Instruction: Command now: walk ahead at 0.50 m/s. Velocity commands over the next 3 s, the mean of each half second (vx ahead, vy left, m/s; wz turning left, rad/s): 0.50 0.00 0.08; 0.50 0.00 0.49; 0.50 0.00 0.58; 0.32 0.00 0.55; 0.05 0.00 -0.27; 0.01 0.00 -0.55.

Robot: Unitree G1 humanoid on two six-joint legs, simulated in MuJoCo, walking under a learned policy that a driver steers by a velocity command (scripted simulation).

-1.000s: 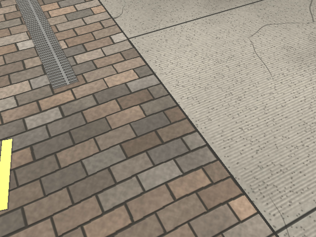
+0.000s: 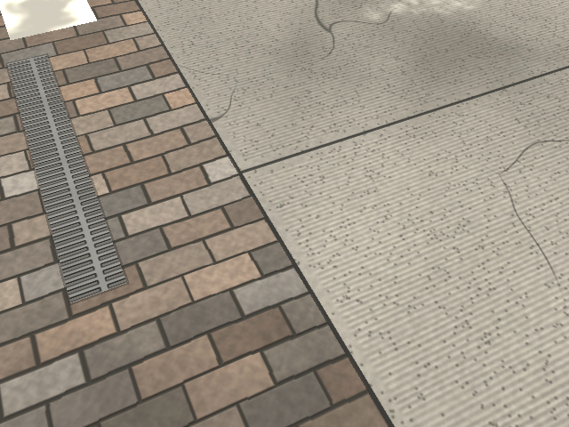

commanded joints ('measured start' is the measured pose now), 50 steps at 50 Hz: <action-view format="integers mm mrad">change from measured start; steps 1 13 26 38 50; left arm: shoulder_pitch -6 -175 0 111 -19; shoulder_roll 46 79 79 145 117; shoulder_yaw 10 10 26 47 33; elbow -56 -121 2 67 -59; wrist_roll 9 -5 31 0 11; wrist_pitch -3 -34 -62 -1 -66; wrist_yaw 2 -48 -16 17 -5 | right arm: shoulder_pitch -38 60 -10 -295 -72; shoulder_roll -152 -206 -84 -45 -125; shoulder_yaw -35 -54 -38 -19 -58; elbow -54 26 -33 -184 -185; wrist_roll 3 30 35 26 10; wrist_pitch -18 30 51 40 17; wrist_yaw -15 -38 -40 29 -10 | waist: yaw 31 19 22 100 44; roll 95 128 -33 -1 58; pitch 0 10 8 88 -68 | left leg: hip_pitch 33 253 -475 -526 98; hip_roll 271 317 193 132 239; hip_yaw -203 -134 -188 -9 -438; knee -203 -32 753 304 -84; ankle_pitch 179 390 11 105 200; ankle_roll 169 90 -56 -3 242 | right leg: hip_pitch -72 103 446 741 -11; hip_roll -38 70 -135 -181 -5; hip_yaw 25 -46 18 -224 54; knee -127 -535 -912 -810 104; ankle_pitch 157 167 215 561 -88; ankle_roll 22 -52 -179 -128 13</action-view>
